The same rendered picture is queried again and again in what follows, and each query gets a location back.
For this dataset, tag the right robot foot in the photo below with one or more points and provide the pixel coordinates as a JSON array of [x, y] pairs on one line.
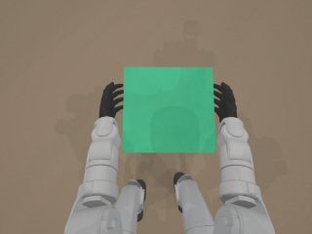
[[177, 176]]

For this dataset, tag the robot left upper arm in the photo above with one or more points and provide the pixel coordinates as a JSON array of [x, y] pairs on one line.
[[96, 220]]

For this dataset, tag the robot foot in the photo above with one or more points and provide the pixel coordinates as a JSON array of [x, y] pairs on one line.
[[177, 176], [143, 185]]

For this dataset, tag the carton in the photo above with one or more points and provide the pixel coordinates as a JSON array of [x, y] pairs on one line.
[[168, 110]]

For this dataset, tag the robot right upper arm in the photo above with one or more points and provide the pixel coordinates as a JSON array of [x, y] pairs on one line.
[[234, 219]]

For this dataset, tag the robot left hand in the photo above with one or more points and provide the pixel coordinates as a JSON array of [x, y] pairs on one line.
[[107, 103]]

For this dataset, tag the left robot foot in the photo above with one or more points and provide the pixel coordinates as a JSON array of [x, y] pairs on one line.
[[143, 185]]

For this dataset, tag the robot right hand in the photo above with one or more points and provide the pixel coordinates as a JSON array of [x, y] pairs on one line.
[[227, 103]]

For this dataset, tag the right robot forearm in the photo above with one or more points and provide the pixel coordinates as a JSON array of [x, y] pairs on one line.
[[236, 166]]

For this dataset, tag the left robot forearm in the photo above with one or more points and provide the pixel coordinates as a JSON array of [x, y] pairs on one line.
[[99, 187]]

